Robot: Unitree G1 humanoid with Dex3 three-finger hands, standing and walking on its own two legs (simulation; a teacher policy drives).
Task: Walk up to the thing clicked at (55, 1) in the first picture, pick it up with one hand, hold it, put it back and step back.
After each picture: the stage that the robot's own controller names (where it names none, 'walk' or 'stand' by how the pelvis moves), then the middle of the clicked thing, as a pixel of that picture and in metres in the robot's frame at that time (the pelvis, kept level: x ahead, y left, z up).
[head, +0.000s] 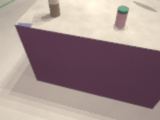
stand; out of the picture +1.01 +0.22 +0.01
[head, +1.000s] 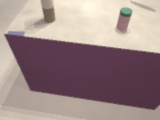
walk; (46, 0) +0.89 +0.21 +0.03
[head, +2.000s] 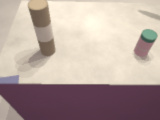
stand; (43, 30) +0.57 +0.18 +0.03
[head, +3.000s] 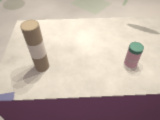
stand; (36, 48) +0.54 +0.23 +0.01
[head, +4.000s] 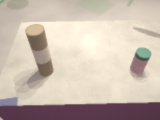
stand; (41, 53) +0.52 +0.20 +0.00
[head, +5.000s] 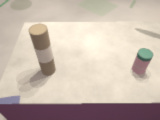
stand; (44, 52) +0.52 +0.19 +0.00
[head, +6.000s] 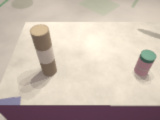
stand; (45, 53) +0.52 +0.19 +0.00
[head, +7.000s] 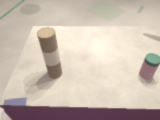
rise first; (51, 55) +0.52 +0.18 +0.00
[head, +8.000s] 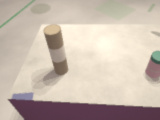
go down; (57, 52) +0.54 +0.17 +0.01
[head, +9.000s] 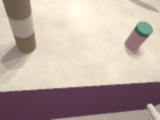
go down; (21, 23) +0.53 +0.17 +0.05
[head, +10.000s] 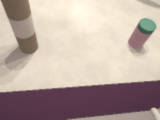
approach; (22, 24) +0.53 +0.17 +0.07
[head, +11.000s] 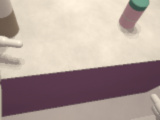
close; out of the picture +0.56 +0.18 +0.11
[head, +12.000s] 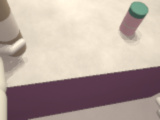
lift; (2, 24) +0.49 +0.18 +0.10
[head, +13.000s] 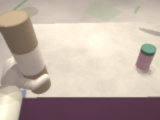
lift; (29, 58) +0.33 +0.16 +0.19
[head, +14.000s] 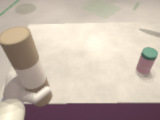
hold; (31, 72) +0.31 +0.17 +0.15
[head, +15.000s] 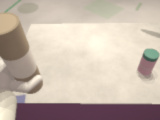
hold; (20, 61) +0.32 +0.19 +0.19
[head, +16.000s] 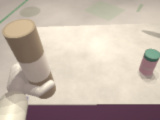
hold; (35, 65) +0.32 +0.15 +0.17
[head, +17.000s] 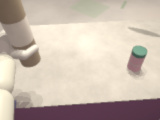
crouch; (18, 31) +0.43 +0.18 +0.21
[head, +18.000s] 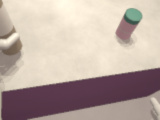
lower; out of the picture +0.51 +0.19 +0.09
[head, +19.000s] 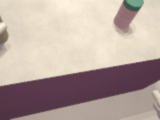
lower; out of the picture +0.54 +0.20 +0.11
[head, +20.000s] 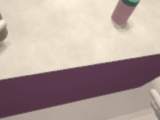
lower; out of the picture +0.54 +0.19 +0.11
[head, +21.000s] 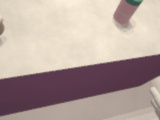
lower; out of the picture +0.55 +0.20 +0.11
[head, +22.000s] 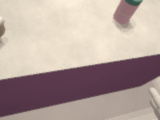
loosen; out of the picture +0.55 +0.20 +0.11
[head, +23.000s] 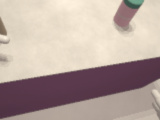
withdraw; out of the picture +0.54 +0.20 +0.11
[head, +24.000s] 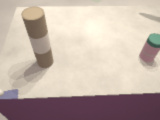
sink last; (40, 41) +0.51 +0.17 +0.05
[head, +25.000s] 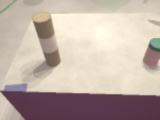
stand; (48, 42) +0.54 +0.19 +0.04
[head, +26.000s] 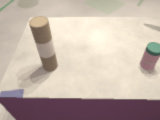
stand; (45, 47) +0.53 +0.18 +0.04
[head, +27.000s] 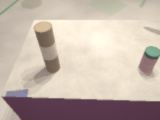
stand; (48, 49) +0.54 +0.18 +0.00
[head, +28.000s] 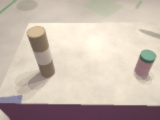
stand; (42, 54) +0.52 +0.20 +0.00
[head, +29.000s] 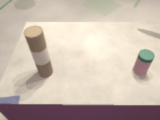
stand; (40, 54) +0.51 +0.21 +0.00
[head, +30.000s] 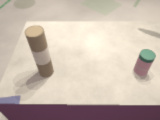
stand; (41, 54) +0.51 +0.20 +0.00
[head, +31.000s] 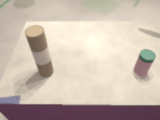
stand; (41, 54) +0.51 +0.20 +0.00
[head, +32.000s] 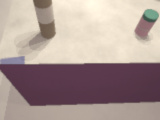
walk; (44, 12) +0.62 +0.17 +0.02
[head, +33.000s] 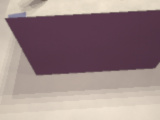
walk; out of the picture +0.94 +0.28 +0.04
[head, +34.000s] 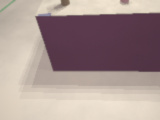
walk; out of the picture +1.19 +0.23 +0.01
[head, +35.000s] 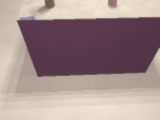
stand; out of the picture +1.10 +0.24 +0.01
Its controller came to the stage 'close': yes
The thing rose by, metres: 0.20
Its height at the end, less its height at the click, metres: +0.00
